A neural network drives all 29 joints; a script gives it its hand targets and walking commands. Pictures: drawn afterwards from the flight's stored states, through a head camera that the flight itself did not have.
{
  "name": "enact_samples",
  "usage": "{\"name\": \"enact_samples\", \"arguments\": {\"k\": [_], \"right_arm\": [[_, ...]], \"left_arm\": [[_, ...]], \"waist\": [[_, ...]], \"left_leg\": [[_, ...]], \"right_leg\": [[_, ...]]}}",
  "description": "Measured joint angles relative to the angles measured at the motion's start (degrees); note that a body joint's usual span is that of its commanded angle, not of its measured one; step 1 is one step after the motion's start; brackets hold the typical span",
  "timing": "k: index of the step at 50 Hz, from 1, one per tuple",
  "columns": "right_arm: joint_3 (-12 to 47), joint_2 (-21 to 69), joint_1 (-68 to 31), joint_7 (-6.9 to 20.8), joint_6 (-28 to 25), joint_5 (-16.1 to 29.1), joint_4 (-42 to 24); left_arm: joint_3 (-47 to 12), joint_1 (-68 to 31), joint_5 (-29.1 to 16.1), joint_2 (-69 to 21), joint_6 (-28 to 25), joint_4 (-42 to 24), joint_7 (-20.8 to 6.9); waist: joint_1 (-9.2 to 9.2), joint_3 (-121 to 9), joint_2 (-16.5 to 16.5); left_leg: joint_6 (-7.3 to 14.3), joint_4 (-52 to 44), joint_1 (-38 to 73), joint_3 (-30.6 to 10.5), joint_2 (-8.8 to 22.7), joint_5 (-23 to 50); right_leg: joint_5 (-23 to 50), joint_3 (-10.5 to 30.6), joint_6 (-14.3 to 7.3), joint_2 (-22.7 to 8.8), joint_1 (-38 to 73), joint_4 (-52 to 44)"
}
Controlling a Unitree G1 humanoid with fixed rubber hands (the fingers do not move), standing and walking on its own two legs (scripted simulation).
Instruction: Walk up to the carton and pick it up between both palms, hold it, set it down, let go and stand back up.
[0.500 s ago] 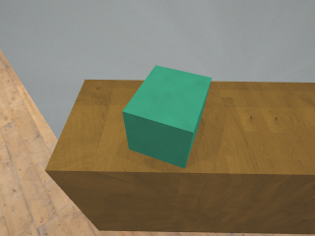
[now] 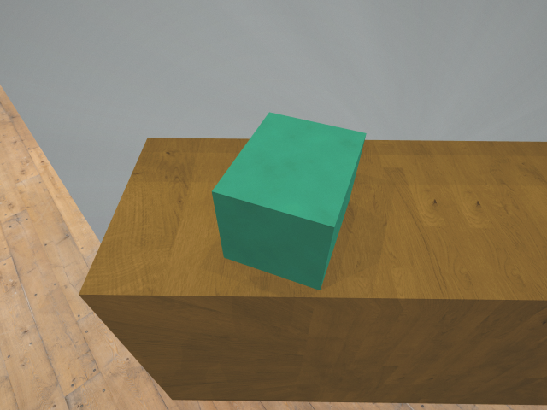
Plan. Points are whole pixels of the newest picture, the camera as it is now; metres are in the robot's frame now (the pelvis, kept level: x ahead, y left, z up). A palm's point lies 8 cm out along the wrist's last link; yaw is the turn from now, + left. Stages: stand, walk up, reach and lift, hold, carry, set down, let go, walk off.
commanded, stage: stand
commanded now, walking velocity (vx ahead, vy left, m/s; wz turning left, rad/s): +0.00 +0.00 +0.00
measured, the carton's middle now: (293, 196) +0.48 -0.03 +0.04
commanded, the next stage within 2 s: none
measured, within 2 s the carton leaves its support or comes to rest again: neither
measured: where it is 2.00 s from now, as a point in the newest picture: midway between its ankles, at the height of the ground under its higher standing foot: outside the picture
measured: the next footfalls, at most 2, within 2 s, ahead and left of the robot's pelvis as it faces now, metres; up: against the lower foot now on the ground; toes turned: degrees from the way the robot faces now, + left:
none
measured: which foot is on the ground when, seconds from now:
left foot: down 0.00-1.00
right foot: down 0.00-1.00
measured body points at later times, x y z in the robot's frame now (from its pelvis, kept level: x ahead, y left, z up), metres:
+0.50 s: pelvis +0.00 +0.00 +0.00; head +0.01 -0.01 +0.45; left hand +0.06 +0.30 -0.13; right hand +0.07 -0.30 -0.14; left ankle -0.02 +0.13 -0.75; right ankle +0.00 -0.10 -0.75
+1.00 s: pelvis +0.00 +0.00 +0.00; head +0.01 -0.01 +0.45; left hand +0.08 +0.29 -0.13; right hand +0.09 -0.29 -0.14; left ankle -0.02 +0.13 -0.75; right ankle +0.00 -0.10 -0.75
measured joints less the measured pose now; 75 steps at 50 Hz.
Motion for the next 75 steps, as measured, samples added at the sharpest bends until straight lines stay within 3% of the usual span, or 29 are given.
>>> {"name": "enact_samples", "arguments": {"k": [75], "right_arm": [[-0.49, -0.57, -0.74, -0.22, 0.11, 0.3, -0.28]], "left_arm": [[0.08, -0.27, -0.1, -0.53, 0.06, 0.31, -0.18]], "waist": [[0.15, 0.13, 0.37]], "left_leg": [[-0.48, -0.04, 0.03, 0.09, 0.46, -0.02]], "right_leg": [[-0.25, 0.07, -0.47, 0.42, -0.27, 0.46]]}}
